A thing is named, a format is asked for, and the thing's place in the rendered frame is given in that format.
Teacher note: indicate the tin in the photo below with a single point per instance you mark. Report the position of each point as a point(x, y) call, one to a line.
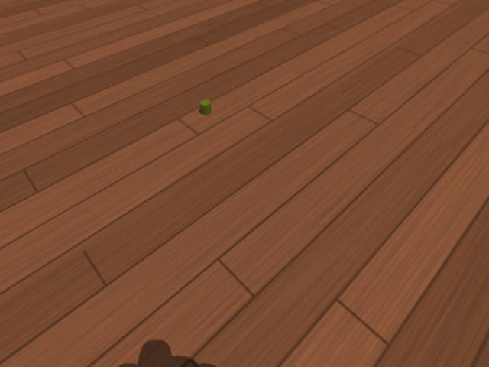
point(205, 107)

